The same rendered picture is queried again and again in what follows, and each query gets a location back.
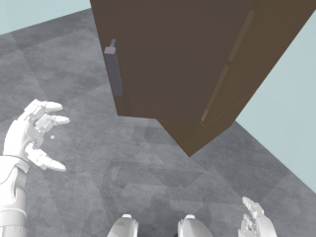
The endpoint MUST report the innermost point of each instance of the robot left hand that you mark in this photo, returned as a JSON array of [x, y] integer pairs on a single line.
[[18, 141]]

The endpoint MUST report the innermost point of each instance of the left robot forearm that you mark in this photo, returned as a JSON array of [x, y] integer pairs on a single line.
[[13, 197]]

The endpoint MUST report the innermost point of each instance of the robot right hand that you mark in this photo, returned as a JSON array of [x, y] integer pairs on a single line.
[[260, 225]]

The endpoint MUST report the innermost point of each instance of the right robot shin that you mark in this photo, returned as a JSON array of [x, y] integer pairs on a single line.
[[190, 216]]

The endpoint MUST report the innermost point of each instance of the left robot thigh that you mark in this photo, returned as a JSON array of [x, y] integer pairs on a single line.
[[124, 227]]

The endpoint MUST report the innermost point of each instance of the handle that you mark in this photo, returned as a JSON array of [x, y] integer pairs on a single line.
[[112, 61]]

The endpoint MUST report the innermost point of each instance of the cupboard door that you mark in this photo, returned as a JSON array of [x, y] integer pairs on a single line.
[[171, 53]]

